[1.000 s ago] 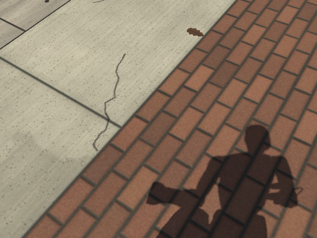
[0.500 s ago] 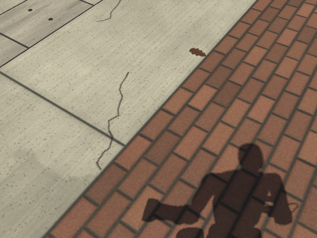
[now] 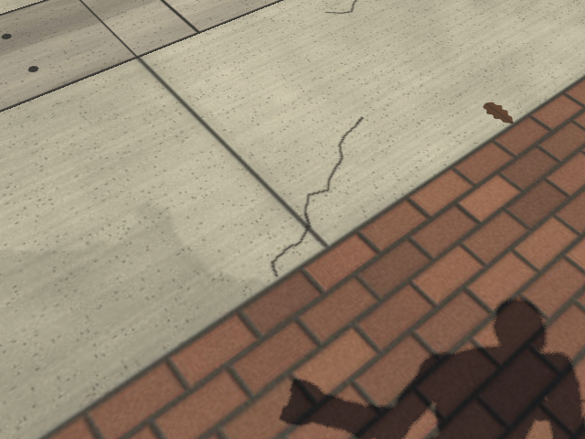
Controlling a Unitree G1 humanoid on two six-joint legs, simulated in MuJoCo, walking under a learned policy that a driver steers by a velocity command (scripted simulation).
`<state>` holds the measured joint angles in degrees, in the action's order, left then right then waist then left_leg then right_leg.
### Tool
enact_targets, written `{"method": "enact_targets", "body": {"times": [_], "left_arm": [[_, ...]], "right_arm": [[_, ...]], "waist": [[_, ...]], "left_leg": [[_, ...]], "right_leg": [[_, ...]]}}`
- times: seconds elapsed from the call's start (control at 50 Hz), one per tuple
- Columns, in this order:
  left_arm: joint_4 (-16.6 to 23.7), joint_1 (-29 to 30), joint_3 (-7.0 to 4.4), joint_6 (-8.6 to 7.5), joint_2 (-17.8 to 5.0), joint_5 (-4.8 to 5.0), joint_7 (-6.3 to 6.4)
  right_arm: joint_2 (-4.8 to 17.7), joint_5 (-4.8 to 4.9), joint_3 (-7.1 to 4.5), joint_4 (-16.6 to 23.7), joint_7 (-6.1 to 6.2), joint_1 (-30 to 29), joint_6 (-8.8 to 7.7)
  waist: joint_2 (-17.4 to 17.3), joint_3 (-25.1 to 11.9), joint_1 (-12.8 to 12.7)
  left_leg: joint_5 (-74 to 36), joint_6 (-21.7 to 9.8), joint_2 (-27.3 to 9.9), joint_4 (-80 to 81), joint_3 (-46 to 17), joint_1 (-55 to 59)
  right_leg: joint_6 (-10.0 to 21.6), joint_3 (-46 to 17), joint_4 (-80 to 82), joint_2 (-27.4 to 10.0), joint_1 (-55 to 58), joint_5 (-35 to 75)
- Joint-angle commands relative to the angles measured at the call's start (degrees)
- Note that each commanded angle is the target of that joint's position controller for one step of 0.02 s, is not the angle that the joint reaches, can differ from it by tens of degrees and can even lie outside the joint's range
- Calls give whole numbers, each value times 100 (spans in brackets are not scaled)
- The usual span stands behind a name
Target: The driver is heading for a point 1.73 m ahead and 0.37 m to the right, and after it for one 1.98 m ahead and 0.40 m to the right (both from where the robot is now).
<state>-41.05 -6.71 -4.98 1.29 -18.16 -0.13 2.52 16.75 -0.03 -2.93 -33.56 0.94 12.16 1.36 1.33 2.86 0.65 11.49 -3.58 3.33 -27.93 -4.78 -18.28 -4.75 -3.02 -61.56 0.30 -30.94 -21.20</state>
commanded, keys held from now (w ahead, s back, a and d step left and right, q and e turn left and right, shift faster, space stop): e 0.84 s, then no key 0.02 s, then q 0.14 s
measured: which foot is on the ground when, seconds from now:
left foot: down 0.00-0.70, up 0.72-1.00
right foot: up 0.00-0.16, down 0.18-0.42, up 0.44-0.68, down 0.70-1.00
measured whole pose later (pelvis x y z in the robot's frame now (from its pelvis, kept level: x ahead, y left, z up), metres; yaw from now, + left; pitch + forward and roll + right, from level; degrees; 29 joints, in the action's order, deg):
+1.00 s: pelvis -0.01 -0.08 +0.00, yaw -23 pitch +1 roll +1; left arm -36.9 -8.6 -2.0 0.8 -15.0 -0.9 1.2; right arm 17.5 0.1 -4.6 -40.3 1.7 9.1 1.7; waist -2.4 2.3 0.1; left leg 18.2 5.5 -2.3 -50.7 -2.1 -26.9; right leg 3.7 -3.3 -26.0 3.4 -14.7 -12.4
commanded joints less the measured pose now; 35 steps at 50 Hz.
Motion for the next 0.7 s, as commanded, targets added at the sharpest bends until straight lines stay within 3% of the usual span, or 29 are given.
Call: {"method": "enact_targets", "body": {"times": [0.02,0.1,0.16,0.18,0.2,0.22,0.24,0.26,0.3,0.34,0.38,0.4,0.44,0.46,0.48,0.5,0.52,0.58,0.62,0.66,0.68,0.7], "left_arm": [[217,-82,-18,-57,-267,17,-26],[175,-41,82,-74,-164,27,-133],[124,-202,95,-133,-216,41,-193],[171,-169,87,-152,-351,-15,-194],[268,-166,51,-172,-630,-50,-176],[252,-119,-47,-175,-1010,21,-163],[216,-127,-76,-176,-939,95,-182],[250,-98,-30,-187,-759,69,-191],[334,-20,3,-199,-660,44,-175],[406,-99,-29,-178,-700,74,-142],[512,-110,-38,-126,-660,108,-111],[567,-127,-26,-103,-584,120,-97],[639,-316,-13,-46,-450,98,-107],[677,-235,-75,-19,-598,76,-130],[683,-212,-149,19,-699,115,-153],[656,-265,-144,71,-596,153,-163],[657,-238,-93,112,-449,163,-172],[765,-79,25,138,-209,156,-266],[869,-35,20,136,-276,179,-341],[864,-258,-35,161,-372,177,-395],[800,-473,-74,176,-403,155,-392],[755,-671,-158,184,-592,119,-334]], "right_arm": [[740,-23,-207,406,98,-270,-79],[449,-151,-67,185,0,-253,-96],[465,-130,-29,28,-72,-371,-124],[508,-119,-41,-65,-69,-179,-153],[572,-164,-62,-75,-51,-89,-188],[638,-209,-105,-27,-42,126,-220],[588,-218,-108,8,9,-121,-219],[576,-182,-134,52,57,-318,-199],[439,-138,-157,104,111,-343,-107],[384,-126,-200,141,94,-260,-76],[415,-111,-265,152,55,-178,-85],[495,-109,-307,144,40,-110,-85],[757,-111,-383,124,34,-32,-105],[682,-132,-351,175,63,-4,-154],[647,-140,-321,191,87,-15,-197],[669,-100,-325,202,103,-230,-221],[741,-58,-353,180,109,-389,-227],[850,-61,-401,100,119,-452,-126],[940,-15,-441,27,106,-334,-68],[1014,95,-462,-32,88,-312,-42],[980,164,-454,-66,81,-324,-44],[799,157,-411,-198,56,-37,-68]], "waist": [[-792,-920,-42],[-986,-683,109],[-818,-352,-72],[-653,-295,-54],[-355,-337,41],[316,-392,330],[698,-406,184],[805,-384,125],[926,-381,130],[772,-447,92],[317,-474,65],[-92,-475,40],[-1199,-547,-48],[-1201,-595,60],[-777,-577,46],[-497,-515,-75],[-501,-421,-103],[-808,-550,22],[-992,-748,103],[-1002,-870,-23],[-957,-890,-143],[-622,-854,-168]], "left_leg": [[-1079,-852,-1325,825,-1319,967],[50,-882,-1270,986,-1187,367],[627,-684,-1187,904,-1134,38],[598,-473,-1068,808,-1074,57],[597,-235,-861,481,-897,101],[616,-36,-448,268,-440,115],[466,181,-164,-78,90,413],[369,251,-119,-328,255,561],[288,224,-131,-466,336,614],[254,130,-201,-411,333,671],[162,-20,-445,-105,171,817],[95,-189,-730,200,-129,929],[-687,-1002,-2074,895,-1392,1164],[-1452,-1428,-2603,971,-1775,1199],[-1935,-1580,-2742,959,-1729,1169],[-1920,-1414,-2561,928,-1298,1129],[-1858,-1213,-2315,938,-854,1086],[-2067,-961,-1833,808,158,970],[-2237,-932,-1915,654,338,1138],[-2066,-771,-2004,353,458,1180],[-1708,-558,-1940,72,630,992],[-996,-169,-1734,-454,933,513]], "right_leg": [[-67,-122,780,-181,102,292],[6,41,1972,-322,1208,183],[223,210,3314,-201,1899,856],[325,72,3621,-262,2014,1328],[469,-365,3590,-603,2050,2247],[724,-639,3403,-774,1923,2581],[934,-896,3662,-782,1470,1887],[1005,-1185,3885,-876,1261,1602],[1040,-1459,3923,-934,1134,1551],[1015,-1500,3750,-833,1079,1429],[847,-1255,3321,-535,832,1208],[687,-956,2906,-285,604,993],[339,-132,1498,108,100,-235],[226,-105,323,-77,-195,-1280],[158,-211,-500,-165,-382,-1467],[121,-266,-579,-316,-437,-1259],[93,-196,-280,-418,-426,-937],[46,303,780,-370,294,-512],[101,508,1492,-269,672,-355],[259,730,2413,-122,1142,229],[406,855,3060,24,1585,729],[606,621,3613,81,2207,1305]]}}
Keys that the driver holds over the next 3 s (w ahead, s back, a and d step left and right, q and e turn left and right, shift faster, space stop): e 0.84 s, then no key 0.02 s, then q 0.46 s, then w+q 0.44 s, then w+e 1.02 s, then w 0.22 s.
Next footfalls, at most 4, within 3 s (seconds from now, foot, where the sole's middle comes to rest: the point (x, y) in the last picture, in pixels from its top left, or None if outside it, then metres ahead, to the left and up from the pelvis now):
0.18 right None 0.05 -0.15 -0.78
0.70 right None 0.00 -0.17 -0.78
1.12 left None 0.09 0.05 -0.78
1.78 left None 0.22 0.09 -0.78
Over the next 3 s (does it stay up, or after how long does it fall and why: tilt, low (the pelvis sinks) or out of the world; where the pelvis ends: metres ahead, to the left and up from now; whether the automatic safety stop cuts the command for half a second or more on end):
stays up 0.77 -0.05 0.00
